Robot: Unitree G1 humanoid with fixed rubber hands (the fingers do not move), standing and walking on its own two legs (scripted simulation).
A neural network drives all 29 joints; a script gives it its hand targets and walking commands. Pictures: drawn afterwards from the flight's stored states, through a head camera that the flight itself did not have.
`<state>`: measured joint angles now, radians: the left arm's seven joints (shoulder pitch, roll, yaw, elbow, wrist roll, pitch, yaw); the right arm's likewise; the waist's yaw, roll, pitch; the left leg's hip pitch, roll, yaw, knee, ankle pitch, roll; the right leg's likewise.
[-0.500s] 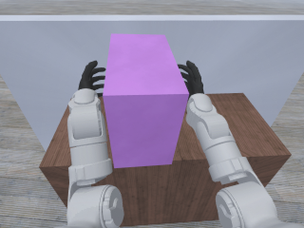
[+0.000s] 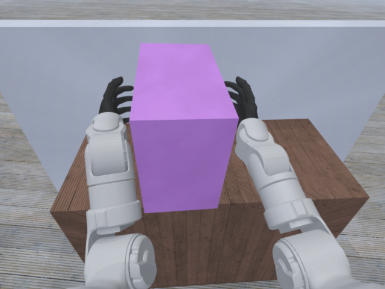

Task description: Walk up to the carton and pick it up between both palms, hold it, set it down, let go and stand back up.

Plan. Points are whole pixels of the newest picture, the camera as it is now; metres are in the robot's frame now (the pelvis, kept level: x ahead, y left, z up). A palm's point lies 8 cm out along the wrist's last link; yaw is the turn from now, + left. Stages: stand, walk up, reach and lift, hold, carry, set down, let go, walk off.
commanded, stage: hold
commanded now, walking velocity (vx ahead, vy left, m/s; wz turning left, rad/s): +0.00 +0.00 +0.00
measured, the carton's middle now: (178, 124) +0.43 +0.01 +0.17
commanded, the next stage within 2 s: none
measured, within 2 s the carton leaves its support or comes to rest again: neither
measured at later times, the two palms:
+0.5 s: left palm (107, 120) +0.37 +0.15 +0.23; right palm (241, 115) +0.36 -0.11 +0.23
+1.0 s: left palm (111, 119) +0.37 +0.14 +0.23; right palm (245, 115) +0.36 -0.12 +0.23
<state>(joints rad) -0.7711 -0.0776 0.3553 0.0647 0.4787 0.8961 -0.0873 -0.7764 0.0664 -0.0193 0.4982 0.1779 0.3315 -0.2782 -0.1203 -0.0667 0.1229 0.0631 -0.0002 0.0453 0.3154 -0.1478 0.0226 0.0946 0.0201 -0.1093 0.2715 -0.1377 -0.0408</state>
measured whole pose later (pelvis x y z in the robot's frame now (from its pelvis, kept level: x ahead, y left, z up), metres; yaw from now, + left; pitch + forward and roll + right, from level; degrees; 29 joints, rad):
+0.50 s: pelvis +0.01 +0.01 +0.00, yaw +0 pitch -14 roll -1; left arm -0.73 -0.07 0.34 0.02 0.46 0.90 -0.09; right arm -0.78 0.06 0.00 0.48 0.20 0.35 -0.29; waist -0.14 -0.09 0.13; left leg 0.08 0.00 0.05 0.32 -0.16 0.03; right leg 0.12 0.02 -0.10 0.25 -0.14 -0.03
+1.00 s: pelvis +0.00 +0.00 +0.00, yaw -1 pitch -13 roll -1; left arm -0.78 -0.08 0.37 0.09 0.46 0.89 -0.07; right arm -0.81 0.06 -0.04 0.52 0.17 0.35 -0.26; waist -0.12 -0.08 0.12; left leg 0.07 0.00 0.06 0.31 -0.15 0.03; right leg 0.10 0.02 -0.10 0.26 -0.13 -0.04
